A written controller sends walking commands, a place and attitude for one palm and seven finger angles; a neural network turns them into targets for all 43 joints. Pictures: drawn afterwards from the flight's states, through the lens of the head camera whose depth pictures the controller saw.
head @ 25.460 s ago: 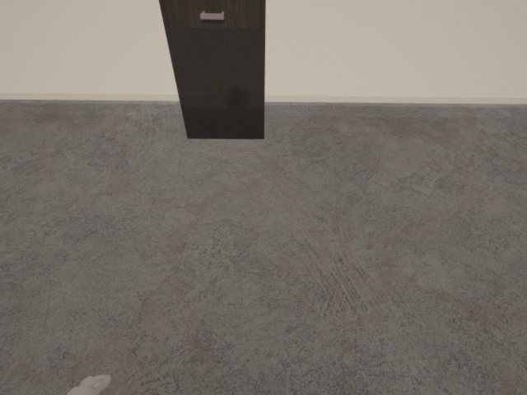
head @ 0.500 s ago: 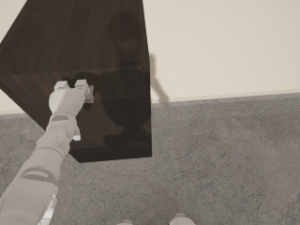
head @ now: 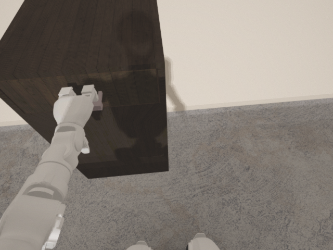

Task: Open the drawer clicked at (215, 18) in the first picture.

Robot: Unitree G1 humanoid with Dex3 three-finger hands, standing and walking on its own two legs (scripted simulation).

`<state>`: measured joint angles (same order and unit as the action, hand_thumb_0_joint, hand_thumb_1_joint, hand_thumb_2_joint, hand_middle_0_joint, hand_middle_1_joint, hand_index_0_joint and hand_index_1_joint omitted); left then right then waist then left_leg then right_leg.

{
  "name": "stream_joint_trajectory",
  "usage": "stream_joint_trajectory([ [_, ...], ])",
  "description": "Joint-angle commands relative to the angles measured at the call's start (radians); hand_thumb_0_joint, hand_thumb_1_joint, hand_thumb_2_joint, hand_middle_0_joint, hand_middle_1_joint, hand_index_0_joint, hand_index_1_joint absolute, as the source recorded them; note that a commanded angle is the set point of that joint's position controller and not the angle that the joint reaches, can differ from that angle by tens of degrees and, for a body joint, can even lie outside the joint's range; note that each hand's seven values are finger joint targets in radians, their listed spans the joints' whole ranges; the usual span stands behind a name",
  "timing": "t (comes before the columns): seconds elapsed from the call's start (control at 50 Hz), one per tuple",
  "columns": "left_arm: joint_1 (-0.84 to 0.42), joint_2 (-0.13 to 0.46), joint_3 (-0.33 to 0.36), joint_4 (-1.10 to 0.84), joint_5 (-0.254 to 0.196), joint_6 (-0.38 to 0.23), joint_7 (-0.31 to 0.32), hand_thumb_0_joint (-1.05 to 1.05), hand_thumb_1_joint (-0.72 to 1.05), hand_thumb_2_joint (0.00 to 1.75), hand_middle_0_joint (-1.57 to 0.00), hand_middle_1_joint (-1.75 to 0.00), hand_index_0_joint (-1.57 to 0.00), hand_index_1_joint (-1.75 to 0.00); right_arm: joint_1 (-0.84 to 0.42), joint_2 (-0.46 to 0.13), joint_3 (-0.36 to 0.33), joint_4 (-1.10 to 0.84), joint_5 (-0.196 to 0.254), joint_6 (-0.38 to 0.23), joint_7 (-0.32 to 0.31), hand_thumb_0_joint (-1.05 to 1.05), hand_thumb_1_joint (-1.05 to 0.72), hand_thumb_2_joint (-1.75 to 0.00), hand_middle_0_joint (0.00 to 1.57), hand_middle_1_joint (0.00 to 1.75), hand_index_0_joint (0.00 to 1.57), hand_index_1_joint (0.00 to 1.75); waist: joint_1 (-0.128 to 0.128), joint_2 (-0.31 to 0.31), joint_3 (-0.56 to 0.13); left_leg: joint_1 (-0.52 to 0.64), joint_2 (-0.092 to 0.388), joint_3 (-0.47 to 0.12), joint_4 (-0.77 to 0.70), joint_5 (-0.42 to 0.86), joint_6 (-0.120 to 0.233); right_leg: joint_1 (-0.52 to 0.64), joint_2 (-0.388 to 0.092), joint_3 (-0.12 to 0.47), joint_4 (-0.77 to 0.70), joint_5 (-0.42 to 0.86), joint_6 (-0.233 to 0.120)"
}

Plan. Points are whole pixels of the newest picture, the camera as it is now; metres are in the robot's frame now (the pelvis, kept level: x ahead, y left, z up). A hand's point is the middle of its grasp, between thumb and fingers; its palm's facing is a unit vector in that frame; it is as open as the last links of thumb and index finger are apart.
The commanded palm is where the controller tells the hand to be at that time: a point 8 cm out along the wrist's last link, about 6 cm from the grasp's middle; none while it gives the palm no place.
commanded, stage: lift the fingers back up to retry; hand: left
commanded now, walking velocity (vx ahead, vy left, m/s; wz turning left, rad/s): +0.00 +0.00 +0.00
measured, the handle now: (84, 101) +0.52 +0.25 +0.01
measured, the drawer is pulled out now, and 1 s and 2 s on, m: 0.00 0.00 0.00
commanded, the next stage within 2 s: re-aim the fingers above the handle in 0.78 s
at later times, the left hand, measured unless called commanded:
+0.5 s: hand (77, 112) +0.45 +0.24 +0.04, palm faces +0.01 -0.04 -1.00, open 13.9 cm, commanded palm +0.41 +0.24 +0.11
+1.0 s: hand (67, 116) +0.42 +0.25 +0.06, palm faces +0.01 -0.02 -1.00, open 13.8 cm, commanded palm +0.40 +0.25 +0.12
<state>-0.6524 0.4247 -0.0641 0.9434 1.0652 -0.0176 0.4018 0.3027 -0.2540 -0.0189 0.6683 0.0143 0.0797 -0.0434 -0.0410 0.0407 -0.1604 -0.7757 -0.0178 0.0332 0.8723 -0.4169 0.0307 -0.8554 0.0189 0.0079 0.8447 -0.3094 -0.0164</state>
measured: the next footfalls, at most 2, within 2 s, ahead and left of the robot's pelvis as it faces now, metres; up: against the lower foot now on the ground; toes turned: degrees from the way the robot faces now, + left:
none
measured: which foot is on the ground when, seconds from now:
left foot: down 0.00-1.00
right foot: down 0.00-1.00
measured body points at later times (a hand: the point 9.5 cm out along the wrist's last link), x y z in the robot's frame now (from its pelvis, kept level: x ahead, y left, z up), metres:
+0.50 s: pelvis +0.03 +0.01 +0.02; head +0.10 -0.01 +0.46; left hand +0.44 +0.24 +0.10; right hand +0.11 -0.25 -0.12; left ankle -0.01 +0.10 -0.69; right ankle +0.05 -0.11 -0.69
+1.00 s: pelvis +0.04 +0.00 +0.03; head +0.10 -0.02 +0.48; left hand +0.41 +0.25 +0.12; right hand +0.19 -0.25 -0.10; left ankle +0.00 +0.10 -0.69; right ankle +0.05 -0.11 -0.69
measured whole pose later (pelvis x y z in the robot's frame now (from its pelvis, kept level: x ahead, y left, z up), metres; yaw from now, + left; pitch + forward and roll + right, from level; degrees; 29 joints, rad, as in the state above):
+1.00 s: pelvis +0.04 +0.00 +0.03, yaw +1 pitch +11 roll +0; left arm -0.42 0.40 -0.05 0.64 1.07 -0.03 0.30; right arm 0.19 -0.24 -0.05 0.66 0.01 0.09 -0.04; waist 0.03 0.05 -0.10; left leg -0.45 -0.02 0.01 0.64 -0.38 0.02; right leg -0.53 0.02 -0.01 0.64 -0.30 -0.02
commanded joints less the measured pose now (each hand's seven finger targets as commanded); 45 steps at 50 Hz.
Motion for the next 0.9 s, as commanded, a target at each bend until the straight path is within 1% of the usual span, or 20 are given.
stream_joint_trajectory([
  [0.0, -0.170, 0.239, 0.070, -0.046, 0.007, 0.000, -0.028, 0.00, -0.50, 0.30, -0.30, -1.20, -0.30, -1.20, 0.061, -0.153, -0.056, -0.086, 0.003, -0.032, -0.014, 0.00, -0.90, -0.90, 0.20, 0.30, 0.20, 0.30, 0.003, -0.111, -0.231, 0.013, -0.022, -0.003, -0.112, 0.089, 0.016, 0.283, 0.008, 0.012, -0.129, 0.038, -0.013],
  [0.02, -0.177, 0.250, 0.086, -0.069, 0.006, -0.002, -0.024, 0.00, -0.50, 0.30, -0.30, -1.20, -0.30, -1.20, 0.059, -0.154, -0.060, -0.088, -0.001, -0.029, -0.013, 0.00, -0.90, -0.90, 0.20, 0.30, 0.20, 0.30, 0.013, -0.093, -0.261, 0.032, -0.023, -0.008, -0.119, 0.108, 0.016, 0.303, 0.009, 0.008, -0.124, 0.053, -0.016],
  [0.08, -0.206, 0.218, 0.067, -0.122, 0.009, -0.003, -0.003, 0.00, -0.50, 0.30, -0.30, -1.20, -0.30, -1.20, 0.064, -0.144, -0.067, -0.090, 0.001, -0.032, -0.009, 0.00, -0.90, -0.90, 0.20, 0.30, 0.20, 0.30, 0.009, -0.046, -0.297, 0.098, -0.017, -0.008, -0.133, 0.159, 0.012, 0.313, 0.013, 0.000, -0.127, 0.096, -0.017],
  [0.1, -0.222, 0.207, 0.062, -0.133, 0.006, 0.000, 0.003, 0.00, -0.50, 0.30, -0.30, -1.20, -0.30, -1.20, 0.066, -0.143, -0.070, -0.086, 0.001, -0.032, -0.009, 0.00, -0.90, -0.90, 0.20, 0.30, 0.20, 0.30, 0.001, -0.058, -0.308, 0.115, -0.015, -0.009, -0.135, 0.169, 0.012, 0.322, 0.014, -0.001, -0.131, 0.107, -0.016],
  [0.18, -0.281, 0.239, 0.080, -0.143, -0.002, 0.013, 0.018, 0.00, -0.50, 0.30, -0.30, -1.20, -0.30, -1.20, 0.057, -0.147, -0.067, -0.076, 0.005, -0.033, -0.010, 0.00, -0.90, -0.90, 0.20, 0.30, 0.20, 0.30, -0.008, -0.072, -0.280, 0.134, -0.014, -0.020, -0.164, 0.158, 0.015, 0.338, 0.014, -0.003, -0.158, 0.085, -0.013],
  [0.22, -0.321, 0.274, 0.109, -0.188, -0.002, 0.010, 0.024, 0.00, -0.50, 0.30, -0.30, -1.20, -0.30, -1.20, 0.050, -0.151, -0.070, -0.073, 0.001, -0.032, -0.012, 0.00, -0.90, -0.90, 0.20, 0.30, 0.20, 0.30, 0.000, -0.042, -0.315, 0.174, -0.013, -0.027, -0.176, 0.198, 0.013, 0.364, 0.015, -0.006, -0.155, 0.114, -0.018],
  [0.26, -0.337, 0.229, 0.075, -0.213, 0.003, 0.008, 0.029, 0.00, -0.50, 0.30, -0.30, -1.20, -0.30, -1.20, 0.048, -0.141, -0.074, -0.071, 0.003, -0.035, -0.010, 0.00, -0.90, -0.90, 0.20, 0.30, 0.20, 0.30, -0.009, -0.003, -0.327, 0.233, -0.010, -0.028, -0.182, 0.240, 0.010, 0.361, 0.018, -0.010, -0.161, 0.148, -0.021],
  [0.36, -0.307, 0.245, 0.102, -0.291, -0.010, -0.012, 0.017, 0.00, -0.50, 0.30, -0.30, -1.20, -0.30, -1.20, 0.038, -0.139, -0.078, -0.076, -0.001, -0.037, -0.010, 0.00, -0.90, -0.90, 0.20, 0.30, 0.20, 0.30, 0.013, 0.010, -0.377, 0.311, -0.007, -0.033, -0.198, 0.371, 0.005, 0.439, 0.020, -0.012, -0.168, 0.262, -0.024],
  [0.4, -0.292, 0.224, 0.091, -0.319, -0.010, -0.017, 0.013, 0.00, -0.50, 0.30, -0.30, -1.20, -0.30, -1.20, 0.028, -0.137, -0.082, -0.076, -0.001, -0.038, -0.009, 0.00, -0.90, -0.90, 0.20, 0.30, 0.20, 0.30, 0.010, 0.006, -0.361, 0.336, -0.003, -0.032, -0.207, 0.406, 0.003, 0.446, 0.021, -0.016, -0.180, 0.283, -0.024],
  [0.46, -0.221, 0.244, 0.116, -0.338, -0.014, -0.006, 0.004, 0.00, -0.50, 0.30, -0.30, -1.20, -0.30, -1.20, 0.015, -0.139, -0.082, -0.077, 0.002, -0.034, -0.004, 0.00, -0.90, -0.90, 0.20, 0.30, 0.20, 0.30, 0.025, -0.009, -0.334, 0.349, -0.001, -0.033, -0.219, 0.471, 0.000, 0.479, 0.023, -0.019, -0.189, 0.335, -0.026],
  [0.5, -0.207, 0.215, 0.093, -0.386, -0.014, 0.008, -0.002, 0.00, -0.50, 0.30, -0.30, -1.20, -0.30, -1.20, 0.006, -0.134, -0.084, -0.084, 0.005, -0.033, -0.001, 0.00, -0.90, -0.90, 0.20, 0.30, 0.20, 0.30, 0.025, 0.003, -0.335, 0.390, 0.004, -0.037, -0.228, 0.537, -0.007, 0.484, 0.022, -0.026, -0.197, 0.360, -0.026],
  [0.52, -0.208, 0.202, 0.077, -0.414, -0.017, 0.017, -0.010, 0.00, -0.50, 0.30, -0.30, -1.20, -0.30, -1.20, -0.002, -0.136, -0.084, -0.090, 0.007, -0.031, 0.003, 0.00, -0.90, -0.90, 0.20, 0.30, 0.20, 0.30, 0.029, 0.040, -0.344, 0.416, 0.007, -0.041, -0.232, 0.590, -0.014, 0.487, 0.021, -0.028, -0.201, 0.366, -0.028],
  [0.54, -0.200, 0.161, 0.044, -0.419, -0.025, 0.030, -0.017, 0.00, -0.50, 0.30, -0.30, -1.20, -0.30, -1.20, -0.007, -0.133, -0.085, -0.090, 0.008, -0.031, 0.007, 0.00, -0.90, -0.90, 0.20, 0.30, 0.20, 0.30, 0.016, 0.020, -0.317, 0.432, 0.011, -0.042, -0.235, 0.594, -0.013, 0.477, 0.023, -0.033, -0.211, 0.365, -0.025],
  [0.56, -0.188, 0.184, 0.062, -0.428, -0.027, 0.040, -0.025, 0.00, -0.50, 0.30, -0.30, -1.20, -0.30, -1.20, -0.007, -0.138, -0.086, -0.086, 0.011, -0.029, 0.008, 0.00, -0.90, -0.90, 0.20, 0.30, 0.20, 0.30, 0.024, 0.012, -0.315, 0.445, 0.015, -0.046, -0.240, 0.622, -0.019, 0.483, 0.024, -0.034, -0.212, 0.372, -0.026],
  [0.62, -0.122, 0.156, 0.042, -0.479, -0.043, 0.066, -0.061, 0.00, -0.50, 0.30, -0.30, -1.20, -0.30, -1.20, -0.030, -0.138, -0.086, -0.101, 0.011, -0.021, 0.015, 0.00, -0.90, -0.90, 0.20, 0.30, 0.20, 0.30, 0.037, 0.009, -0.330, 0.483, 0.016, -0.047, -0.250, 0.695, -0.026, 0.525, 0.021, -0.035, -0.224, 0.410, -0.026],
  [0.64, -0.084, 0.115, 0.008, -0.471, -0.043, 0.075, -0.075, 0.00, -0.50, 0.30, -0.30, -1.20, -0.30, -1.20, -0.036, -0.132, -0.082, -0.105, 0.012, -0.018, 0.016, 0.00, -0.90, -0.90, 0.20, 0.30, 0.20, 0.30, 0.034, -0.009, -0.306, 0.483, 0.017, -0.050, -0.251, 0.708, -0.026, 0.518, 0.021, -0.039, -0.223, 0.414, -0.024],
  [0.68, -0.087, 0.092, -0.015, -0.450, -0.041, 0.085, -0.099, 0.00, -0.50, 0.30, -0.30, -1.20, -0.30, -1.20, -0.052, -0.138, -0.077, -0.101, 0.013, -0.009, 0.015, 0.00, -0.90, -0.90, 0.20, 0.30, 0.20, 0.30, 0.023, -0.062, -0.238, 0.460, 0.014, -0.040, -0.264, 0.634, -0.018, 0.504, 0.020, -0.041, -0.243, 0.393, -0.020],
  [0.74, -0.113, 0.151, 0.027, -0.474, -0.027, 0.073, -0.113, 0.00, -0.50, 0.30, -0.30, -1.20, -0.30, -1.20, -0.068, -0.136, -0.070, -0.113, 0.008, -0.002, 0.005, 0.00, -0.90, -0.90, 0.20, 0.30, 0.20, 0.30, 0.038, -0.072, -0.236, 0.435, 0.000, -0.032, -0.284, 0.552, -0.008, 0.551, 0.014, -0.030, -0.251, 0.384, -0.026],
  [0.82, -0.147, 0.240, 0.110, -0.541, -0.006, 0.018, -0.088, 0.00, -0.50, 0.30, -0.30, -1.20, -0.30, -1.20, -0.083, -0.123, -0.068, -0.116, -0.006, -0.002, -0.011, 0.00, -0.90, -0.90, 0.20, 0.30, 0.20, 0.30, 0.057, -0.009, -0.294, 0.441, -0.012, -0.024, -0.278, 0.555, -0.010, 0.600, 0.009, -0.012, -0.239, 0.428, -0.030],
  [0.88, -0.136, 0.201, 0.095, -0.533, -0.001, -0.007, -0.061, 0.00, -0.50, 0.30, -0.30, -1.20, -0.30, -1.20, -0.086, -0.110, -0.070, -0.109, -0.008, -0.017, -0.011, 0.00, -0.90, -0.90, 0.20, 0.30, 0.20, 0.30, 0.051, 0.008, -0.284, 0.440, -0.012, -0.020, -0.267, 0.563, -0.010, 0.572, 0.009, -0.013, -0.233, 0.436, -0.028],
])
